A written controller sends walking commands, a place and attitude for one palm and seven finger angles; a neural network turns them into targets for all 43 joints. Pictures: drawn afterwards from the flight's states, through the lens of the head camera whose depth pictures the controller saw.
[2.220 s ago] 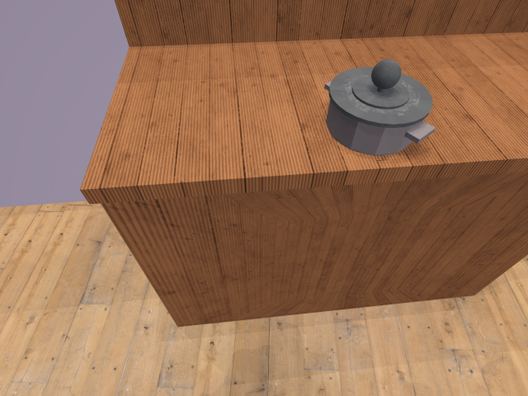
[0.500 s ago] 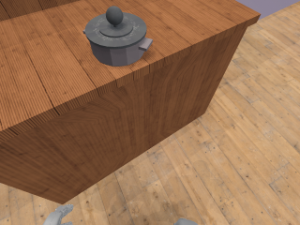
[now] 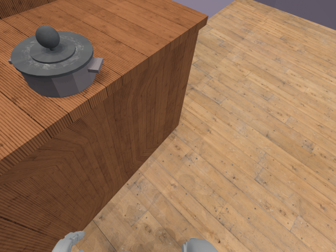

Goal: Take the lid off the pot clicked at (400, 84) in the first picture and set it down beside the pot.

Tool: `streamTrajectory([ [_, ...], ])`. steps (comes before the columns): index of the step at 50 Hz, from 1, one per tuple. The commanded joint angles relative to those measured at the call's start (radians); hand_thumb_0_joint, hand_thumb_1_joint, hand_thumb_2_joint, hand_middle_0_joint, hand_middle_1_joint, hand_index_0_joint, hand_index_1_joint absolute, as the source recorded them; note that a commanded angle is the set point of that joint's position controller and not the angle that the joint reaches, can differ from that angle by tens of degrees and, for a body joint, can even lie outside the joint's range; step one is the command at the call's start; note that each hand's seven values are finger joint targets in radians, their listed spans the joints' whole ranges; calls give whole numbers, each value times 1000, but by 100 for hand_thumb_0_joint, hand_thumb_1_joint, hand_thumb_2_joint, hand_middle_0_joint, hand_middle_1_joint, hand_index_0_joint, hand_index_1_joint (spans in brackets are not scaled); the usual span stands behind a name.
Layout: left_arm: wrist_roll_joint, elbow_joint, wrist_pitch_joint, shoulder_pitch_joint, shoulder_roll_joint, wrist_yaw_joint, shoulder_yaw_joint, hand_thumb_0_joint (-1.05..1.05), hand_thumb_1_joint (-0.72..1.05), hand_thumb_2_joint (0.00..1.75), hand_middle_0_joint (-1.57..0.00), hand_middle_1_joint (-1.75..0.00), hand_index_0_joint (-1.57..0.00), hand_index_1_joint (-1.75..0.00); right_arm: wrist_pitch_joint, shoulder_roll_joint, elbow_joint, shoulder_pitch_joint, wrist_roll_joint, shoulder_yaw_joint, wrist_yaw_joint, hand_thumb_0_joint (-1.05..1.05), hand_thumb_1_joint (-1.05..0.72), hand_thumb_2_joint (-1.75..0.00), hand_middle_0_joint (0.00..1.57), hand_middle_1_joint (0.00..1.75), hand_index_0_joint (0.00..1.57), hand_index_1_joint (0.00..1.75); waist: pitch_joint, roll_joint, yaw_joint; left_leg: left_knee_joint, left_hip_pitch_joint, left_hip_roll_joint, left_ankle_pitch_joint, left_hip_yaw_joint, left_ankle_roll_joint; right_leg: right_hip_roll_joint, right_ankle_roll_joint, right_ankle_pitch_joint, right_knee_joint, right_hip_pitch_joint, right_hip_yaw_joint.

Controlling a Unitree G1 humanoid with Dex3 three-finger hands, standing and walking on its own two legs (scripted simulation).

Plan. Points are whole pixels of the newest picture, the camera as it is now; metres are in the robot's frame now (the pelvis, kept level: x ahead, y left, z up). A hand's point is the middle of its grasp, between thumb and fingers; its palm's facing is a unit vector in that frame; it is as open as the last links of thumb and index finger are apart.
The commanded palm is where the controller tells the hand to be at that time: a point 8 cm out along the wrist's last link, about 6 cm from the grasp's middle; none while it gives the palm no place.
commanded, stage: walk to a spot facing it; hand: left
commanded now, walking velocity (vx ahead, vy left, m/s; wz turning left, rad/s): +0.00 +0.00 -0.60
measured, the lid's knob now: (47, 37) +0.54 +0.34 +0.18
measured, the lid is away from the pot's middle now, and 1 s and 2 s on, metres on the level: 0.00 0.00 0.00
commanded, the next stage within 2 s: turn to face it in 1.94 s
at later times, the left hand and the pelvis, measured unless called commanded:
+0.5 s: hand out of the picture +0.13 +0.15 -0.18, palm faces -0.27 -0.94 -0.19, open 7.4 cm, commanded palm none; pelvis +0.01 -0.01 -0.01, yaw -18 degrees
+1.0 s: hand (140, 234) +0.18 +0.08 -0.15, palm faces -0.55 -0.80 -0.26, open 7.3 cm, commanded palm none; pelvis -0.01 -0.04 +0.00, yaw -36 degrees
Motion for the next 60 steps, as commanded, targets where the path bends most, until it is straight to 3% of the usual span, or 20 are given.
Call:
streamTrajectory([
  [1, -9, -92, -23, -37, 29, -5, 7, 0, 90, 90, -20, -30, -20, -30, -18, -227, -61, 34, 1, -76, -15, 0, -90, -90, 20, 30, 20, 30, -117, 250, -25, -198, 147, 234, 407, -88, 140, -48, 11, 4, -169, 21, -48],
  [4, -6, -97, -35, -51, 32, -4, 3, 0, 90, 90, -20, -30, -20, -30, -15, -246, -46, 61, 1, -94, -7, 0, -90, -90, 20, 30, 20, 30, -132, 265, -44, -149, 167, 256, 462, -64, 130, -30, -4, 2, -336, 98, -82],
  [7, -2, -51, -52, 87, 76, 5, 19, 0, 90, 90, -20, -30, -20, -30, -8, -231, -50, 29, 11, -103, -1, 0, -90, -90, 20, 30, 20, 30, -170, 135, 30, 76, 50, 204, 309, 30, 29, -16, -36, 270, -655, 359, -84],
  [8, 9, -37, -64, 140, 189, 20, 41, 0, 90, 90, -20, -30, -20, -30, -3, -157, -78, 35, 19, -88, 6, 0, -90, -90, 20, 30, 20, 30, -178, -169, 50, 290, -206, 109, -42, 93, -35, -236, -118, 461, -756, 535, 201],
  [9, -2, -31, -62, 183, 252, 36, 54, 0, 90, 90, -20, -30, -20, -30, 6, -128, -121, -40, 15, -75, 6, 0, -90, -90, 20, 30, 20, 30, -163, -274, 88, 473, -360, 19, -375, 9, -64, -401, -234, 687, -755, 510, 417],
  [11, -3, -43, -51, 132, 197, 52, 57, 0, 90, 90, -20, -30, -20, -30, 18, -140, -110, -110, 18, -79, -7, 0, -90, -90, 20, 30, 20, 30, -109, -204, 68, 587, -384, 29, -290, -125, -47, -309, -264, 476, -755, 383, 382],
  [14, 5, -72, -51, 32, 145, 52, 39, 0, 90, 90, -20, -30, -20, -30, 14, -133, -68, -55, 13, -80, 1, 0, -90, -90, 20, 30, 20, 30, -123, -106, 9, 485, -251, 10, -183, -91, -65, -219, -237, 540, -699, 288, 263],
  [23, -4, -71, -41, 22, 149, 43, 40, 0, 90, 90, -20, -30, -20, -30, -12, -121, -49, 36, 29, -75, -20, 0, -90, -90, 20, 30, 20, 30, -174, -89, -32, -36, 46, -67, -5, -83, -46, -153, -171, 599, -593, 214, 354],
  [24, -9, -82, -37, 21, 112, 40, 35, 0, 90, 90, -20, -30, -20, -30, -20, -165, -46, 68, 26, -82, -23, 0, -90, -90, 20, 30, 20, 30, -186, 17, -46, -175, 168, 37, 35, -206, -6, -71, -116, 449, -487, 102, 294],
  [25, -16, -101, -33, 58, 48, 28, 25, 0, 90, 90, -20, -30, -20, -30, -23, -268, -63, 60, 11, -96, -24, 0, -90, -90, 20, 30, 20, 30, -167, 329, -32, -283, 238, 290, 113, -474, 98, 74, -42, 15, -285, -93, 128],
  [26, 1, -99, -36, 68, 78, 25, 30, 0, 90, 90, -20, -30, -20, -30, -16, -287, -81, 54, 8, -91, -20, 0, -90, -90, 20, 30, 20, 30, -133, 335, -32, -299, 138, 395, 123, -544, 186, 45, -20, -140, -61, -91, 60],
  [31, 2, -47, -25, 57, 52, 2, 27, 0, 90, 90, -20, -30, -20, -30, -24, -183, -91, -50, 6, -63, -23, 0, -90, -90, 20, 30, 20, 30, -102, 217, 11, -222, 112, 199, 367, -163, 132, -24, 21, 43, 93, -71, 19],
  [39, -2, -65, -31, -18, 27, -1, 10, 0, 90, 90, -20, -30, -20, -30, -13, -237, -45, 26, 3, -102, -7, 0, -90, -90, 20, 30, 20, 30, -135, 260, -39, -164, 155, 261, 393, -71, 134, -31, 3, 0, -330, 102, -84],
  [42, -2, -36, -44, 73, 49, 6, 19, 0, 90, 90, -20, -30, -20, -30, -7, -232, -44, 9, 10, -109, -2, 0, -90, -90, 20, 30, 20, 30, -163, 200, 14, -8, 63, 233, 319, 11, 55, -8, -25, 207, -591, 309, -112],
  [43, 4, -17, -54, 149, 121, 14, 34, 0, 90, 90, -20, -30, -20, -30, -2, -189, -55, 6, 18, -101, 5, 0, -90, -90, 20, 30, 20, 30, -196, 24, 54, 171, -92, 181, 76, 64, -7, -113, -72, 259, -718, 487, 22],
  [44, 10, -4, -65, 201, 248, 31, 58, 0, 90, 90, -20, -30, -20, -30, 3, -104, -107, -42, 17, -76, 15, 0, -90, -90, 20, 30, 20, 30, -165, -321, 90, 429, -418, 24, -381, 90, -70, -386, -200, 280, -827, 569, 453],
  [45, -9, -7, -56, 246, 248, 43, 62, 0, 90, 90, -20, -30, -20, -30, 15, -156, -126, -114, 10, -78, 8, 0, -90, -90, 20, 30, 20, 30, -140, -234, 129, 532, -458, 33, -359, -76, -52, -415, -262, 75, -861, 472, 483],
  [47, -5, -24, -60, 150, 188, 46, 55, 0, 90, 90, -20, -30, -20, -30, 13, -169, -118, -169, 5, -86, 20, 0, -90, -90, 20, 30, 20, 30, -30, -198, 79, 597, -500, 43, -214, -132, -42, -316, -242, -215, -912, 334, 476],
  [50, -1, -31, -87, 105, 140, 40, 37, 0, 90, 90, -20, -30, -20, -30, -3, -148, -65, -89, 0, -89, 35, 0, -90, -90, 20, 30, 20, 30, -75, -107, 26, 508, -375, 30, -63, -73, -66, -215, -213, 16, -849, 327, 294],
  [60, 5, 5, -105, 159, 156, 32, 40, 0, 90, 90, -20, -30, -20, -30, -60, -116, -97, -114, 16, -80, 33, 0, -90, -90, 20, 30, 20, 30, -43, -105, 28, 137, -149, -48, -73, -67, -49, -202, -236, 75, -794, 246, 387],
])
